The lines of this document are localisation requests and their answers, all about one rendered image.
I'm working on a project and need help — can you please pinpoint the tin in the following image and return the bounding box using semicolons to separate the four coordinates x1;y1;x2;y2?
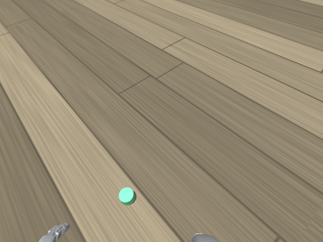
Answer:
119;188;135;205

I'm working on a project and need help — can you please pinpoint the left robot hand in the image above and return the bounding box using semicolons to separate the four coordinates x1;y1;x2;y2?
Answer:
39;223;70;242

